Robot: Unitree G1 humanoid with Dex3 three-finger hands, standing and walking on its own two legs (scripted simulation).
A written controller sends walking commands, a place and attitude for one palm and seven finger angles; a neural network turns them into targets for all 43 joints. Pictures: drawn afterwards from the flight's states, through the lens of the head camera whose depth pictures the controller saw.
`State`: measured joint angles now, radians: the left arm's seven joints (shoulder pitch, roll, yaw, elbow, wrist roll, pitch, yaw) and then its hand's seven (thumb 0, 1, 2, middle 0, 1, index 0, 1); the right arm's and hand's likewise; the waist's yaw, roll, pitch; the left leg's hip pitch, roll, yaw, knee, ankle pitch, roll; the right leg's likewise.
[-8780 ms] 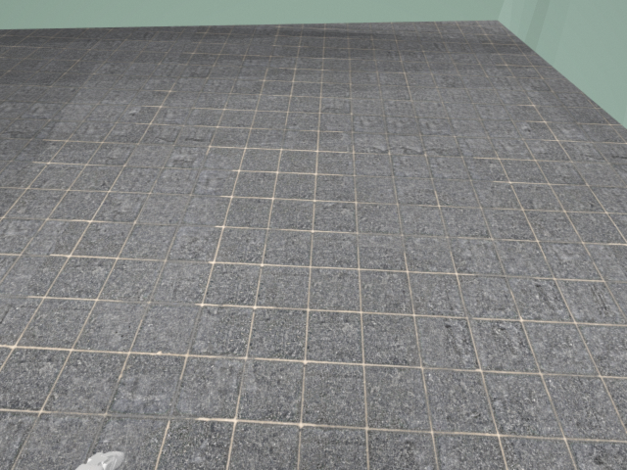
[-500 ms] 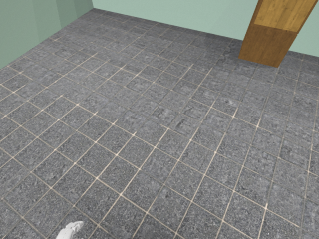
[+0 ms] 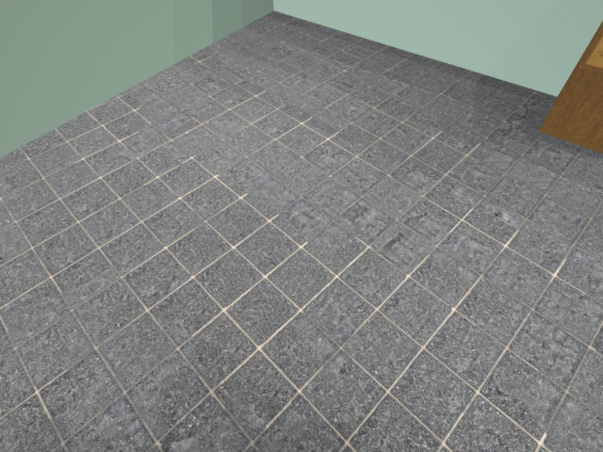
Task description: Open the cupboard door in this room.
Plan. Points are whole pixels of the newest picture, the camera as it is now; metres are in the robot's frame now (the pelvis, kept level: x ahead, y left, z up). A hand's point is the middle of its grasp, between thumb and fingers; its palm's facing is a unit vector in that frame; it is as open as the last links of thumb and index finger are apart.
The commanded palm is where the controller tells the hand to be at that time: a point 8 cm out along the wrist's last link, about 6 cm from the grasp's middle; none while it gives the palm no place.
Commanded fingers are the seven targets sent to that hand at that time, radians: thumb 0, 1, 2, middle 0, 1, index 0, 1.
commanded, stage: turn or walk to find it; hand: left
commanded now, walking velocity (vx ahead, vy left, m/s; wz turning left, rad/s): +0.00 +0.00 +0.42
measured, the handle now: out of the picture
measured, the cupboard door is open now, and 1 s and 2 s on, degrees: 0 0 0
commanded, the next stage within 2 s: none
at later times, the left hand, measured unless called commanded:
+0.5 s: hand out of the picture -0.01 +0.19 -0.15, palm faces +0.20 -0.94 -0.28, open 7.4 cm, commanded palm none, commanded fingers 0.00 0.90 0.90 -0.20 -0.30 -0.20 -0.30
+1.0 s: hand out of the picture -0.07 +0.24 -0.16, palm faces +0.38 -0.89 -0.24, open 7.4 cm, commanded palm none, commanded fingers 0.00 0.90 0.90 -0.20 -0.30 -0.20 -0.30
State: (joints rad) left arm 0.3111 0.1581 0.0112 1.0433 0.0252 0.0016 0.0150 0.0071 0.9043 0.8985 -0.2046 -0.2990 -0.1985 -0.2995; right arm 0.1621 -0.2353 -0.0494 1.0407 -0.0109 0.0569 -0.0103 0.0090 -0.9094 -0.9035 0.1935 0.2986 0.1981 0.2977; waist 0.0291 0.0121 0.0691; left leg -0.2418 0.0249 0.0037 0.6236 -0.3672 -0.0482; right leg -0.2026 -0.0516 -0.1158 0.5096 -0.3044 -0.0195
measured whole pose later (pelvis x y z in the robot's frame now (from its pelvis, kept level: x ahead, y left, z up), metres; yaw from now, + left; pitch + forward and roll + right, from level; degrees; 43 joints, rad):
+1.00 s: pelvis -0.07 +0.01 +0.00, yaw +22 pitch +0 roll -1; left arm 0.17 0.24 0.06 0.95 0.01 0.06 0.01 0.01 0.91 0.90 -0.20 -0.30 -0.19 -0.30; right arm 0.20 -0.18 -0.04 0.97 -0.03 0.03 0.00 0.01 -0.90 -0.90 0.20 0.30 0.20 0.30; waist -0.02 -0.01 0.07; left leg -0.26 -0.02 0.00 0.46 -0.20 0.03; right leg -0.40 -0.07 -0.04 0.91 -0.44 0.08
